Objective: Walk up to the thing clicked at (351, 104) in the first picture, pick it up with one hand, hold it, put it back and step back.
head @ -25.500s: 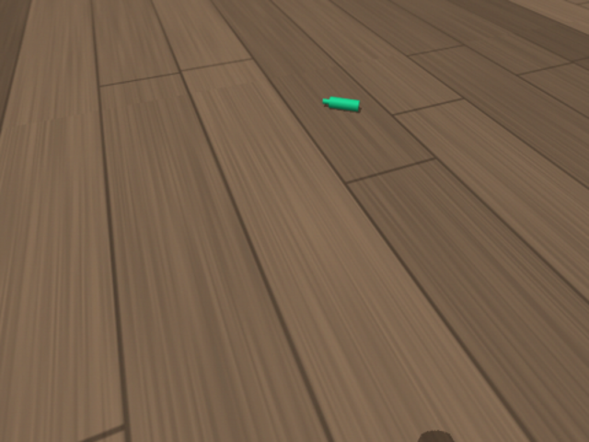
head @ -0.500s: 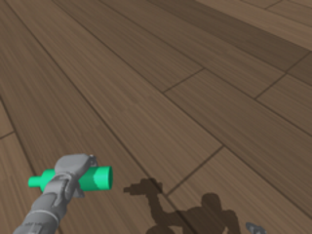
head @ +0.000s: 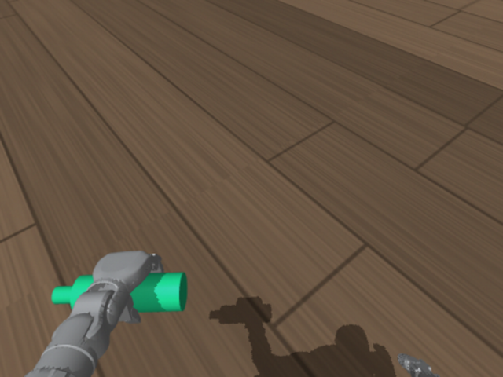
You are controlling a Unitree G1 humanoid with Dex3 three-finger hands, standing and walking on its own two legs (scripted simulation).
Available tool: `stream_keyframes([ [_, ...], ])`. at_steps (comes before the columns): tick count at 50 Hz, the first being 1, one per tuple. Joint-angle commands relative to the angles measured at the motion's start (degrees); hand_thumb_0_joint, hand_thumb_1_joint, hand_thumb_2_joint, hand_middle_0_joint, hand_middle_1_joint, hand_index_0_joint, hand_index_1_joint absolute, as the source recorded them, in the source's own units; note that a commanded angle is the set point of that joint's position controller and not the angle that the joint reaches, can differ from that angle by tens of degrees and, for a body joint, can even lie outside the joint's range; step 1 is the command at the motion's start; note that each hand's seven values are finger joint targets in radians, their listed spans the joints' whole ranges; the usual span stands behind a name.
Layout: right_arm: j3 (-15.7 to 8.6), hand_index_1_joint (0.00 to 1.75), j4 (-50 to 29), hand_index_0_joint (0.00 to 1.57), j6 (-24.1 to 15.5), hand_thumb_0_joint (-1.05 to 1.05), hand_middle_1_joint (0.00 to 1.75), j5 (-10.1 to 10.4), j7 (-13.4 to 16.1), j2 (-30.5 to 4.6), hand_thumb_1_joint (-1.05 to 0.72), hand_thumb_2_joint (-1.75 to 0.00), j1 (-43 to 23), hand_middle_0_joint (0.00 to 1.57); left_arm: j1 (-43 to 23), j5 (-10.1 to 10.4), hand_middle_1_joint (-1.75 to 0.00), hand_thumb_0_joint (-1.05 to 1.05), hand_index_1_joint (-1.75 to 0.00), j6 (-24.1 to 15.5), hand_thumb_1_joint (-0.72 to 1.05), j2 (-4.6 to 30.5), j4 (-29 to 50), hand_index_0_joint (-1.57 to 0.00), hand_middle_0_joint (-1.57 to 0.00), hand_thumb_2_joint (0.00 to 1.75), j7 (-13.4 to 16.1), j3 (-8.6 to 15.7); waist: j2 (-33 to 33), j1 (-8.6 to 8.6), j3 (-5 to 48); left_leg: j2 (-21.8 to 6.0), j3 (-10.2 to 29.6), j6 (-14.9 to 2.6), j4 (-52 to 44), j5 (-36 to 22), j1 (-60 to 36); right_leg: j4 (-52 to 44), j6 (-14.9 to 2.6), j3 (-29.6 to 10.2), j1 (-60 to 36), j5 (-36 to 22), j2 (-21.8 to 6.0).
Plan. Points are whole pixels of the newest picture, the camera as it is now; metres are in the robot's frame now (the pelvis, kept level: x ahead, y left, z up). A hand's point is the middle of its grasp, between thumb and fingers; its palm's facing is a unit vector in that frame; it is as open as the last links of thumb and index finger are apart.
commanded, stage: hold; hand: left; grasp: from above
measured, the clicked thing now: (120, 293) +0.31 +0.25 -0.08
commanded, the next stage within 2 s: crouch in 1.22 s
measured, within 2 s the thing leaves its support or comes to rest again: neither
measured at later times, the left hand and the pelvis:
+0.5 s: hand (130, 303) +0.27 +0.21 -0.04, palm faces -0.47 -0.04 -0.88, open 9.6 cm; pelvis -0.02 -0.01 +0.01, yaw +0 degrees
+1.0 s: hand (130, 299) +0.28 +0.21 -0.03, palm faces -0.48 -0.05 -0.87, open 9.6 cm; pelvis -0.01 +0.00 +0.01, yaw +0 degrees
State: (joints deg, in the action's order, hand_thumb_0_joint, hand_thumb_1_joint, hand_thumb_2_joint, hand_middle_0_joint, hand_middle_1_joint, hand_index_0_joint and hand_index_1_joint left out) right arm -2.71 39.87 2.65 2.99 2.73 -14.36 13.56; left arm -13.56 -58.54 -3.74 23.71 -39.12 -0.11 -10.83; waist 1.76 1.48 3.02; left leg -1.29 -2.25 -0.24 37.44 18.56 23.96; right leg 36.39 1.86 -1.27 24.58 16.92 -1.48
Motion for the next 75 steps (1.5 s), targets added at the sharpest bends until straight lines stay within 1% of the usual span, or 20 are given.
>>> stream_keyframes([
  [1,-2.9,0.3,-6.9,0.2,-1.6,0.0,0.3,-0.2,0.5,-8.7,-0.89,-0.9,-2.2,0.2,-20.3,0.1,-0.63,0.0,-0.64,-0.3,0.72,13.7,13.1,-1.07,-1.08,0.87,2.3,7.0,1.1,-0.28,15.9,1.9,0.9,0.04,-5.2,-17.1,-10.7,-5.0,-2.44,1.2,-5.1,-13.7,3.2],
  [12,-2.0,0.3,-8.1,0.2,-1.9,0.0,0.3,0.2,0.9,-7.9,-0.9,-0.9,-5.3,0.2,-19.4,1.3,-0.67,0.0,-0.66,-0.8,0.74,13.2,15.1,-1.08,-1.07,0.83,1.0,6.8,1.0,-1.09,12.7,2.0,0.9,-0.2,-8.2,-9.9,-10.3,-7.9,-2.29,0.9,-5.9,-6.9,3.1],
  [19,-1.9,0.3,-7.9,0.2,-2.0,0.0,0.3,0.2,1.3,-8.0,-0.9,-0.9,-5.9,0.2,-19.7,1.4,-0.68,0.0,-0.67,-0.9,0.75,13.9,15.6,-1.09,-1.08,0.82,0.8,7.4,0.6,-1.0,13.2,2.1,0.7,-0.39,-8.8,-11.1,-11.9,-8.6,-2.2,0.8,-7.0,-8.3,2.9],
  [25,-1.4,0.3,-8.2,0.2,-2.2,0.0,0.3,0.2,1.4,-7.7,-0.9,-0.9,-6.9,0.2,-19.7,1.6,-0.7,0.0,-0.68,-1.0,0.77,13.4,16.9,-1.09,-1.08,0.83,0.4,6.9,0.2,-1.08,11.7,2.2,0.7,-0.45,-10.1,-8.2,-11.7,-9.9,-2.21,0.7,-7.4,-5.3,2.7],
  [32,-1.3,0.3,-8.4,0.2,-2.2,0.0,0.3,0.4,1.5,-7.7,-0.9,-0.9,-7.6,0.2,-20.4,1.8,-0.71,0.0,-0.7,-0.7,0.75,14.1,18.5,-1.08,-1.06,0.85,-0.2,7.4,1.4,-1.57,12.0,1.9,0.9,-0.23,-11.2,-8.6,-13.2,-10.4,-2.43,0.9,-7.8,-5.6,2.9],
  [36,-1.1,0.3,-8.7,0.2,-2.2,0.0,0.3,0.4,1.7,-7.5,-0.9,-0.9,-8.0,0.2,-20.2,2.1,-0.72,0.0,-0.7,-0.6,0.76,12.6,19.1,-1.09,-1.07,0.84,-1.0,5.9,0.6,-1.13,12.4,2.0,0.7,-0.41,-11.2,-9.8,-14.2,-10.8,-2.31,0.8,-8.2,-6.9,2.9],
  [40,-1.0,0.3,-8.4,0.2,-2.1,0.0,0.3,0.4,1.8,-7.3,-0.9,-0.9,-8.0,0.2,-20.6,2.4,-0.73,0.0,-0.71,-0.6,0.74,13.2,19.0,-1.07,-1.05,0.85,-1.4,6.5,0.3,-1.48,12.5,2.2,0.6,-0.43,-11.3,-11.5,-14.2,-10.9,-2.2,0.8,-9.3,-8.4,2.8],
  [46,-1.1,0.3,-8.6,0.2,-1.6,0.0,0.3,0.6,1.9,-7.3,-0.9,-0.9,-8.0,0.2,-16.9,2.1,-0.71,0.0,-0.7,-0.5,0.73,12.4,17.1,-1.07,-1.05,0.86,-1.8,6.2,-0.2,-1.57,11.3,1.9,0.7,-0.33,-11.6,-13.8,-14.5,-10.9,-2.4,1.1,-9.6,-10.2,2.9],
  [48,-1.1,0.3,-8.5,0.2,-1.4,0.0,0.3,0.5,1.9,-7.3,-0.9,-0.9,-8.0,0.2,-17.8,1.7,-0.7,0.0,-0.7,-0.8,0.73,14.4,18.3,-1.07,-1.06,0.88,-1.7,7.8,0.6,-1.82,12.3,2.2,0.7,-0.38,-11.4,-14.5,-14.8,-10.8,-2.4,1.0,-10.4,-11.1,2.7],
  [51,-1.0,0.3,-7.8,0.2,-1.2,0.0,0.3,0.4,2.1,-7.2,-0.9,-0.9,-7.4,0.2,-22.8,1.3,-0.73,0.0,-0.72,-1.3,0.71,14.2,19.0,-1.06,-1.04,0.87,-1.3,7.0,0.8,-0.9,13.5,2.2,0.6,-0.41,-11.0,-15.9,-16.1,-10.6,-2.24,0.7,-9.8,-12.8,2.8],
  [53,-1.1,0.3,-7.8,0.2,-1.2,0.0,0.3,0.3,2.0,-7.2,-0.9,-0.9,-7.5,0.2,-21.2,1.5,-0.71,0.0,-0.7,-1.3,0.71,15.1,18.2,-1.06,-1.05,0.86,-0.5,8.5,1.7,-1.62,13.6,2.2,0.5,-0.25,-11.2,-15.4,-16.2,-10.9,-2.34,0.8,-10.3,-11.9,2.7],
  [56,-1.2,0.3,-7.6,0.2,-1.1,0.0,0.3,0.3,1.9,-7.3,-0.9,-0.9,-7.3,0.2,-20.5,1.6,-0.73,0.0,-0.71,-1.0,0.72,12.7,17.4,-1.07,-1.05,0.88,-0.1,6.8,1.4,-1.38,13.7,2.0,0.7,-0.13,-11.2,-16.5,-16.5,-10.7,-2.46,1.2,-10.3,-12.9,2.9],
  [60,-1.7,0.3,-7.7,0.2,-0.7,0.0,0.3,0.4,1.7,-7.6,-0.9,-0.9,-6.7,0.2,-17.9,0.9,-0.71,0.0,-0.7,-0.4,0.7,13.5,14.9,-1.05,-1.04,0.88,0.2,7.6,0.4,-1.67,12.5,2.0,0.7,-0.2,-11.3,-17.0,-15.1,-10.8,-2.52,1.4,-10.7,-13.3,2.8],
  [63,-1.8,0.3,-7.7,0.2,-0.5,0.0,0.3,0.3,1.6,-7.5,-0.9,-0.9,-6.9,0.2,-19.5,1.1,-0.73,0.0,-0.71,-0.7,0.72,12.7,15.8,-1.06,-1.05,0.88,-0.8,6.0,0.0,-1.39,12.7,1.9,0.9,-0.29,-11.3,-17.0,-15.5,-11.0,-2.37,1.4,-10.9,-13.3,2.7],
  [65,-2.0,0.3,-7.7,0.2,-0.5,0.0,0.3,0.3,1.6,-7.7,-0.9,-0.9,-6.8,0.2,-20.5,1.3,-0.71,0.0,-0.71,-1.0,0.71,14.1,17.5,-1.06,-1.05,0.9,-1.0,7.0,2.3,-1.67,14.6,2.0,0.8,-0.07,-11.2,-18.0,-16.7,-10.8,-2.48,1.1,-11.1,-14.2,2.6],
  [66,-1.9,0.3,-8.0,0.2,-0.5,0.0,0.3,0.4,1.6,-7.6,-0.93,-0.91,-6.8,0.2,-19.4,1.7,-0.78,0.0,-0.73,-1.3,0.77,13.6,17.0,-1.1,-1.05,0.82,-1.2,6.7,2.3,-1.75,13.9,1.8,0.8,-0.02,-11.4,-18.1,-17.0,-10.9,-2.59,1.4,-11.0,-14.0,2.8],
  [67,-1.8,0.3,-8.0,0.2,-0.4,0.0,0.3,0.4,1.6,-7.5,-0.88,-0.9,-6.6,0.2,-20.1,1.6,-0.76,0.0,-0.72,-1.3,0.69,12.5,16.8,-1.02,-0.97,0.79,-1.3,5.7,1.1,-1.02,13.6,1.8,0.9,-0.17,-11.3,-18.3,-16.8,-10.8,-2.54,1.3,-10.5,-14.4,2.9],
  [70,-1.7,0.3,-7.8,0.2,-0.2,0.0,0.3,0.4,1.6,-7.6,-0.89,-0.9,-6.3,0.2,-17.9,1.5,-0.77,0.0,-0.75,-1.8,0.65,12.6,13.2,-1.0,-0.98,0.88,-0.3,6.6,-0.7,-1.04,11.0,1.9,1.0,-0.22,-11.3,-16.9,-14.6,-10.9,-2.47,1.5,-10.1,-13.2,2.8],
  [72,-1.7,0.3,-7.7,0.2,0.0,0.0,0.3,0.2,1.5,-7.5,-0.89,-0.9,-6.4,0.2,-18.5,1.2,-0.77,0.0,-0.76,-2.7,0.61,11.6,11.9,-0.97,-0.95,0.87,0.7,6.1,-1.5,-0.64,9.8,1.9,1.2,-0.2,-11.0,-15.2,-13.4,-10.8,-2.41,1.6,-8.7,-11.5,2.8],
  [75,-1.8,0.3,-7.3,0.2,0.4,0.0,0.3,-0.2,1.2,-7.5,-0.89,-0.9,-5.5,0.2,-18.3,-0.7,-0.77,0.0,-0.76,-4.2,0.61,11.4,8.1,-0.97,-0.96,0.89,3.5,6.8,-1.9,-0.12,8.5,2.2,1.1,-0.13,-9.3,-13.1,-10.5,-9.4,-2.48,1.4,-5.7,-9.9,2.4],
])
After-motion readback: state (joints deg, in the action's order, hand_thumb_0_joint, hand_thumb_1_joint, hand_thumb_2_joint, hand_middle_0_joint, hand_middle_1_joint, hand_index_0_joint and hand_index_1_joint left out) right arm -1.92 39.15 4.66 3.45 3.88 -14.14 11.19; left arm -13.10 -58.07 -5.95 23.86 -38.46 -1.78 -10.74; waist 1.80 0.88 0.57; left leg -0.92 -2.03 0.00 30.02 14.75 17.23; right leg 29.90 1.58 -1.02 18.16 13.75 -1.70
